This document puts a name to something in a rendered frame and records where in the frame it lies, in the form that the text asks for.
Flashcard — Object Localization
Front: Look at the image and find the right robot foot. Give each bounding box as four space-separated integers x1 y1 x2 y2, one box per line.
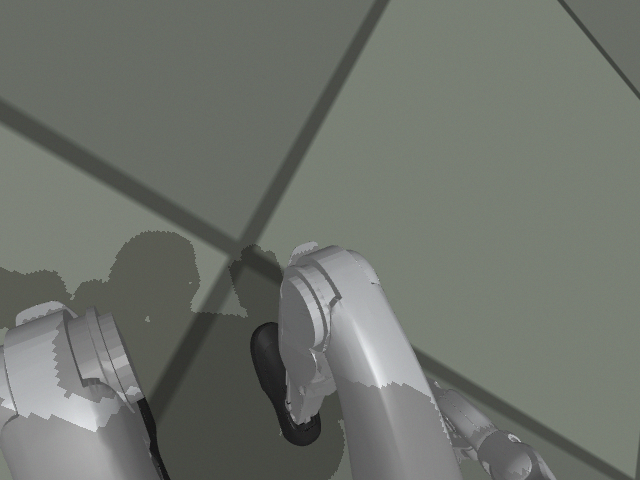
250 322 321 446

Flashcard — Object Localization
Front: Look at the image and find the right robot hand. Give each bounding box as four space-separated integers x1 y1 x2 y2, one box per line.
425 376 499 464

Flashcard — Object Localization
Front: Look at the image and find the right robot arm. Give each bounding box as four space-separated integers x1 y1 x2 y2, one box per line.
477 430 556 480

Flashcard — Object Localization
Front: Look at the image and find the left robot foot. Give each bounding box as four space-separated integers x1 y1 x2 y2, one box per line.
137 396 170 480

